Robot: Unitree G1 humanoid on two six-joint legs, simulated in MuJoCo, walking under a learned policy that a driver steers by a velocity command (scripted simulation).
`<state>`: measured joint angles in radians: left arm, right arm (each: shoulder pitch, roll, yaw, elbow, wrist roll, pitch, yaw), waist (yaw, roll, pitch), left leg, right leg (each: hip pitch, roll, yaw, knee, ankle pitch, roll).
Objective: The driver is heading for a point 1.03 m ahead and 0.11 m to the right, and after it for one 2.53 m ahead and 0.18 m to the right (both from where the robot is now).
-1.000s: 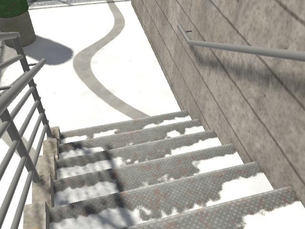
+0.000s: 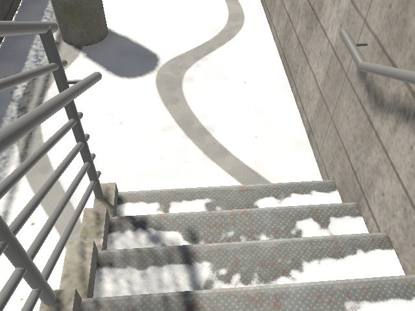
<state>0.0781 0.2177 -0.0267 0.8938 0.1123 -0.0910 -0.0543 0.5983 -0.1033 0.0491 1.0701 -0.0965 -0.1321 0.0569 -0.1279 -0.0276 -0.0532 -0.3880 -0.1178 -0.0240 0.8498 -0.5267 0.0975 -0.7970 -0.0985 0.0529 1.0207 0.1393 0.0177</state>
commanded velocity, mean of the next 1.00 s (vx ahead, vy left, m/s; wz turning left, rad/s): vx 0.50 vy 0.00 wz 0.09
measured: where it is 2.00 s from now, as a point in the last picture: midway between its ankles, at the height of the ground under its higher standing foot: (203, 225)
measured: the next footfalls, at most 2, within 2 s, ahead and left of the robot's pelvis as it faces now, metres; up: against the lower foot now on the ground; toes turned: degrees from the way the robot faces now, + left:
right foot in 0.20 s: +0.27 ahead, -0.16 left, -0.17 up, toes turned -2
left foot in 0.78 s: +0.58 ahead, +0.07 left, -0.35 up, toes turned +7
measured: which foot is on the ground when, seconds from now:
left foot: down 0.00-0.20, up 0.22-0.76, down 0.78-1.00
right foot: up 0.00-0.18, down 0.20-0.78, up 0.80-1.00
